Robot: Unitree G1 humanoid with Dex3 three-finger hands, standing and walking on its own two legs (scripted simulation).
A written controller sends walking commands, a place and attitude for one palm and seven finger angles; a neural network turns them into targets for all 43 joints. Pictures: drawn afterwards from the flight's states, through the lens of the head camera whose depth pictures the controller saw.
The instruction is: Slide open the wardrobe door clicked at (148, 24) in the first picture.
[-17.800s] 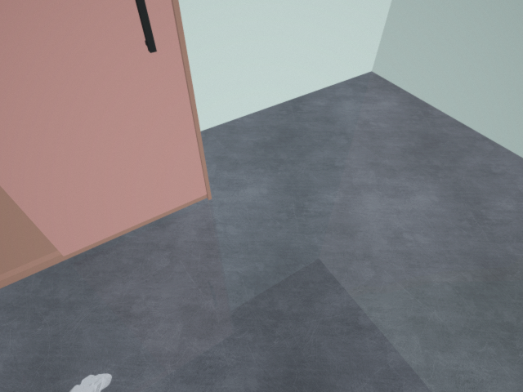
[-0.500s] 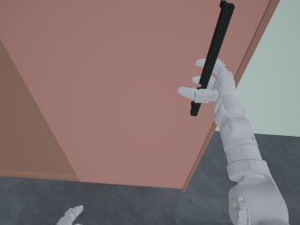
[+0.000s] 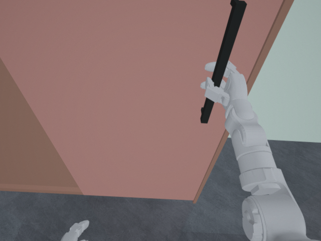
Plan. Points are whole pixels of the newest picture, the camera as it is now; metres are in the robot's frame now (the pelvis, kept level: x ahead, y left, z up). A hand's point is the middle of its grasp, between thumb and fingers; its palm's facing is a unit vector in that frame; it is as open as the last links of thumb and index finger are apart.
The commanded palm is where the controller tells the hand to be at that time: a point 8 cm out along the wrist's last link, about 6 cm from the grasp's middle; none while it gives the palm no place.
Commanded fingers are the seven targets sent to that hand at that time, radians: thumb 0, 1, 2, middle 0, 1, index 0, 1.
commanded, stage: grip the handle and tug to test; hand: right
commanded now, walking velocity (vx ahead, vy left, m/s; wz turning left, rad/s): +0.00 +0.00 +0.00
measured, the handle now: (216, 72) +0.48 -0.10 +0.20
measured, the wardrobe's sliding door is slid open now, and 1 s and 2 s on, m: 0.00 0.00 0.00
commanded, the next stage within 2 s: tug the door sideways, standing still in 0.58 s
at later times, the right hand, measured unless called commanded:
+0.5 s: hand (208, 90) +0.43 -0.08 +0.19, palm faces -0.02 +1.00 +0.00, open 5.7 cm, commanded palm +0.37 -0.11 +0.19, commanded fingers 0.00 -0.90 -0.90 0.45 1.40 0.45 1.40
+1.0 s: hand (207, 88) +0.44 -0.08 +0.19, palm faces +0.01 +1.00 -0.03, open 5.5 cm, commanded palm +0.41 -0.09 +0.19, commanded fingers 0.00 -0.90 -0.90 0.45 1.40 0.45 1.40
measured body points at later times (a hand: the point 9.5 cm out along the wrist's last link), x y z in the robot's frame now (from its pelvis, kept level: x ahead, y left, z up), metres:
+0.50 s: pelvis +0.02 +0.00 +0.00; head +0.01 +0.02 +0.45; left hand +0.15 +0.24 -0.11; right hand +0.42 -0.13 +0.19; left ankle -0.04 +0.10 -0.74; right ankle +0.00 -0.11 -0.74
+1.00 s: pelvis +0.05 +0.01 +0.00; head +0.05 +0.03 +0.45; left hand +0.23 +0.23 -0.10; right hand +0.43 -0.13 +0.19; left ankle -0.03 +0.10 -0.73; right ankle +0.00 -0.11 -0.73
